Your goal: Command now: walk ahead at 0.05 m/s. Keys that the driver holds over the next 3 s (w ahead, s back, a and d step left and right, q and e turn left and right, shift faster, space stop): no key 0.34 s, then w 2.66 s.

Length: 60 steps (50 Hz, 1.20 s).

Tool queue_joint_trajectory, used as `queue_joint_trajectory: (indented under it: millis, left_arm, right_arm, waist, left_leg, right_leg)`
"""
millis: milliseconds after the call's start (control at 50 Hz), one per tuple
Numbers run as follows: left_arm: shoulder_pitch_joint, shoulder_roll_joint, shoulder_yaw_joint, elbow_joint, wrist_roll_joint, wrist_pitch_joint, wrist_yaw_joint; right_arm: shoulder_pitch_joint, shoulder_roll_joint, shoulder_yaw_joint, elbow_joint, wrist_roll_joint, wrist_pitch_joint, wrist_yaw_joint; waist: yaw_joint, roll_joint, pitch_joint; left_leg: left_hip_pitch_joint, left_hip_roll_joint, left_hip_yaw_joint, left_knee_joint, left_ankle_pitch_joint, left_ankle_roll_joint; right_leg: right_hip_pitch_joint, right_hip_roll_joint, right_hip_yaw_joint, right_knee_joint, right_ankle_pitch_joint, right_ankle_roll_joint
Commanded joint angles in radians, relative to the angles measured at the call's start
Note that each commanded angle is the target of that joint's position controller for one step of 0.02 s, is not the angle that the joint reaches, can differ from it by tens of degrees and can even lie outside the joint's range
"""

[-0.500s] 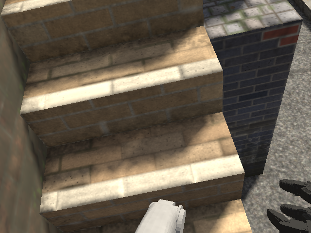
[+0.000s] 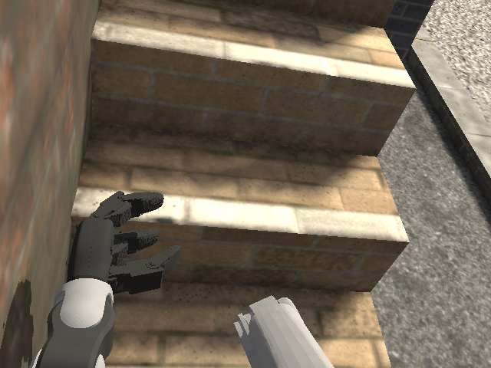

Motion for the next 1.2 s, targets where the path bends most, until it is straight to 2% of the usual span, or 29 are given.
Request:
queue_joint_trajectory:
  millis: [20,40,60,100,120,160,240,300,380,440,500,580,660,720,740,780,800,820,840,860,880,920,980,1000,1020,1040,1080,1120,1200]
  left_arm:
    - [0.121,-0.070,-0.026,0.023,0.018,-0.010,-0.016]
    - [-0.038,0.032,0.012,-0.104,-0.026,0.019,-0.007]
    - [-0.123,0.212,0.066,0.015,-0.001,0.002,-0.004]
    - [-0.097,0.294,0.121,0.118,-0.033,0.002,-0.062]
    - [-0.079,0.241,0.105,0.151,-0.045,0.032,-0.086]
    - [0.145,0.166,0.072,0.264,-0.060,0.040,-0.106]
    - [0.382,0.105,0.035,0.340,-0.074,0.002,-0.097]
    - [0.559,0.089,0.026,0.438,-0.021,-0.037,-0.100]
    - [0.588,0.042,-0.012,0.407,0.000,-0.018,-0.074]
    - [0.527,0.053,-0.024,0.356,0.035,-0.019,-0.066]
    - [0.081,0.151,-0.035,0.104,0.119,-0.027,-0.052]
    - [0.225,0.144,-0.024,0.090,0.019,-0.126,-0.017]
    - [0.254,0.074,-0.036,0.063,0.036,-0.212,-0.024]
    - [0.250,0.106,-0.002,0.014,0.024,-0.162,-0.007]
    - [0.387,0.043,0.002,0.067,0.014,-0.089,0.009]
    - [0.362,-0.147,-0.014,0.074,-0.026,-0.005,0.008]
    - [0.160,-0.196,-0.037,-0.065,-0.076,0.001,-0.018]
    - [0.216,-0.082,-0.021,-0.106,-0.033,-0.004,-0.018]
    - [0.337,0.092,0.026,-0.006,0.030,-0.018,-0.029]
    - [0.338,0.167,0.040,-0.022,0.043,-0.009,-0.033]
    - [0.354,0.257,0.072,0.027,0.038,-0.005,-0.051]
    - [0.362,0.194,0.063,0.080,0.009,0.021,-0.092]
    - [0.513,0.022,0.022,0.190,-0.061,0.022,-0.113]
    - [0.664,-0.006,0.011,0.279,-0.061,-0.009,-0.121]
    - [0.627,-0.024,-0.010,0.259,-0.005,-0.052,-0.135]
    - [0.629,0.086,0.015,0.198,-0.007,-0.074,-0.109]
    - [0.418,0.080,-0.025,0.062,0.095,-0.093,-0.048]
    - [0.141,0.156,-0.006,-0.053,0.064,-0.129,0.001]
    - [0.146,0.115,-0.031,-0.050,0.003,-0.185,-0.017]
  right_arm:
    - [0.095,-0.151,-0.042,-0.078,0.062,-0.060,-0.092]
    - [-0.071,-0.432,-0.197,-0.161,0.093,-0.080,-0.223]
    - [-0.135,-0.223,-0.116,-0.151,0.075,-0.048,-0.232]
    - [-0.113,-0.094,-0.085,-0.205,0.055,-0.019,-0.215]
    - [-0.117,-0.038,-0.055,-0.204,0.067,-0.053,-0.195]
    - [-0.194,0.054,-0.037,-0.217,0.068,-0.072,-0.150]
    - [-0.022,0.009,-0.087,-0.153,0.017,0.010,-0.108]
    - [-0.041,0.058,-0.067,-0.134,0.060,0.031,-0.075]
    - [-0.156,0.061,-0.070,-0.124,0.058,0.000,-0.077]
    - [-0.162,0.117,-0.073,-0.084,0.087,0.007,-0.080]
    - [-0.096,0.060,-0.116,-0.142,0.077,0.030,-0.134]
    - [-0.058,-0.013,-0.131,-0.101,0.004,0.005,-0.067]
    - [-0.120,-0.054,-0.118,-0.105,-0.020,-0.026,-0.023]
    - [-0.113,0.008,-0.095,-0.040,0.011,-0.012,0.030]
    - [-0.038,0.080,-0.076,0.033,0.021,-0.014,0.036]
    - [-0.200,0.168,0.015,-0.010,-0.082,-0.033,0.027]
    - [-0.181,0.119,0.036,-0.062,-0.113,-0.074,0.023]
    - [-0.308,-0.028,-0.044,-0.140,-0.090,-0.099,0.006]
    - [-0.353,-0.050,-0.063,-0.186,-0.043,-0.112,-0.032]
    - [-0.477,-0.143,-0.112,-0.271,0.028,-0.130,-0.083]
    - [-0.468,-0.043,-0.073,-0.249,0.025,-0.137,-0.117]
    - [-0.437,-0.046,-0.077,-0.227,-0.007,-0.113,-0.139]
    - [-0.164,-0.064,-0.125,-0.116,0.028,-0.058,-0.147]
    - [-0.173,-0.002,-0.108,-0.111,0.027,-0.031,-0.128]
    - [-0.276,0.116,-0.070,-0.182,0.045,-0.004,-0.085]
    - [-0.556,0.132,-0.056,-0.340,0.043,0.004,-0.055]
    - [-0.544,0.173,-0.059,-0.378,0.060,0.002,-0.071]
    - [-0.330,0.096,-0.096,-0.322,0.008,0.028,-0.061]
    - [-0.180,-0.039,-0.115,-0.269,-0.004,0.056,-0.055]
  waist:
    - [0.095,0.330,0.082]
    - [0.120,0.863,0.040]
    - [0.040,0.560,0.095]
    - [-0.012,0.186,0.062]
    - [0.009,0.102,0.011]
    - [0.074,0.225,-0.006]
    - [0.006,0.382,0.033]
    - [0.092,0.119,0.026]
    - [0.115,0.176,0.074]
    - [0.097,-0.248,-0.023]
    - [-0.084,-0.409,-0.023]
    - [0.010,-0.209,-0.115]
    - [0.049,-0.054,-0.096]
    - [0.056,-0.167,-0.005]
    - [0.057,0.069,-0.040]
    - [0.091,0.289,-0.018]
    - [0.116,0.210,0.049]
    - [0.204,0.150,0.098]
    - [0.211,-0.020,0.052]
    - [0.207,0.160,-0.019]
    - [0.212,-0.039,0.010]
    - [0.206,-0.051,0.016]
    - [0.096,0.076,-0.115]
    - [0.134,-0.054,-0.096]
    - [0.131,-0.219,-0.002]
    - [0.242,-0.409,0.111]
    - [0.154,-0.155,-0.081]
    - [-0.014,-0.158,-0.134]
    - [-0.041,-0.081,-0.198]
  left_leg:
    - [0.268,0.079,-0.020,0.001,0.978,-0.164]
    - [0.158,0.595,-1.135,-0.483,-0.202,0.089]
    - [0.314,0.396,-0.816,-0.405,-0.476,0.047]
    - [0.076,0.215,-0.569,-0.230,-0.365,0.015]
    - [-0.020,0.159,-0.489,-0.175,-0.322,0.010]
    - [-0.146,0.004,-0.240,-0.094,-0.199,0.006]
    - [0.003,-0.063,-0.090,0.010,-0.126,0.104]
    - [-0.383,-0.110,-0.012,-0.042,-0.438,0.062]
    - [-0.466,-0.185,0.051,0.013,-0.311,0.053]
    - [-0.358,-0.357,0.215,0.633,-0.060,0.027]
    - [-0.364,-0.315,-0.003,1.322,-0.022,-0.068]
    - [-0.462,-0.317,0.014,1.317,0.187,-0.067]
    - [-0.527,-0.196,-0.025,0.686,0.247,0.005]
    - [-0.206,-0.111,0.089,-0.061,0.339,0.143]
    - [-0.138,-0.154,0.211,-0.362,0.467,0.164]
    - [-0.202,-0.150,0.331,-0.205,0.894,0.193]
    - [-0.249,-0.087,0.176,0.088,0.813,0.157]
    - [-0.327,0.004,0.118,0.111,0.427,0.119]
    - [-0.260,0.046,0.024,0.064,0.111,0.132]
    - [-0.368,0.265,-0.281,-0.079,-0.222,0.232]
    - [-0.282,0.195,-0.211,-0.096,-0.206,0.208]
    - [-0.236,0.074,-0.015,-0.027,-0.069,0.130]
    - [-0.188,0.034,0.112,0.146,-0.030,0.174]
    - [-0.255,-0.065,0.242,0.394,-0.158,0.175]
    - [-0.524,-0.211,0.257,0.694,-0.297,0.085]
    - [-0.588,-0.329,0.191,0.985,-0.263,-0.014]
    - [-0.684,-0.397,-0.097,1.405,-0.064,-0.085]
    - [-0.649,-0.365,-0.153,1.570,0.192,-0.109]
    - [-0.426,-0.326,0.027,1.514,0.347,-0.065]
  right_leg:
    - [-0.352,-0.163,0.010,0.011,-0.008,-0.083]
    - [-0.298,-0.444,0.289,-0.255,0.098,-0.090]
    - [-0.307,-0.337,0.299,-0.339,0.154,-0.043]
    - [0.241,-0.296,0.249,-0.884,0.275,-0.038]
    - [0.473,-0.310,0.243,-1.102,0.345,-0.049]
    - [0.823,-0.303,0.115,-1.567,0.303,-0.043]
    - [0.945,-0.281,-0.080,-2.228,-0.068,-0.102]
    - [1.231,-0.315,-0.082,-2.203,0.230,-0.131]
    - [1.242,-0.288,-0.151,-2.189,0.047,-0.180]
    - [1.072,-0.386,-0.083,-2.224,0.121,-0.232]
    - [0.783,-0.589,0.151,-2.230,0.091,-0.310]
    - [0.974,-0.592,0.164,-2.102,-0.087,-0.324]
    - [1.143,-0.622,0.239,-1.868,-0.126,-0.275]
    - [0.934,-0.520,0.069,-1.849,-0.049,-0.208]
    - [1.009,-0.343,-0.140,-1.445,-0.084,-0.215]
    - [0.741,-0.091,-0.105,-0.280,-0.289,-0.168]
    - [0.408,-0.102,0.128,-0.147,-0.281,-0.111]
    - [0.300,-0.166,0.243,-0.340,0.048,-0.083]
    - [0.288,-0.158,0.183,-0.466,0.258,-0.062]
    - [0.471,-0.292,0.208,-0.565,0.321,-0.034]
    - [0.489,-0.287,0.210,-0.803,0.282,-0.040]
    - [0.766,-0.349,0.037,-1.437,0.103,-0.089]
    - [1.272,-0.363,-0.200,-1.972,-0.298,-0.243]
    - [1.357,-0.334,-0.203,-2.086,-0.151,-0.258]
    - [1.269,-0.349,0.062,-2.000,-0.221,-0.308]
    - [0.975,-0.501,0.414,-2.200,-0.120,-0.354]
    - [1.023,-0.555,0.386,-2.074,0.132,-0.329]
    - [0.922,-0.594,0.377,-2.051,0.020,-0.292]
    - [0.809,-0.572,0.340,-1.845,0.012,-0.311]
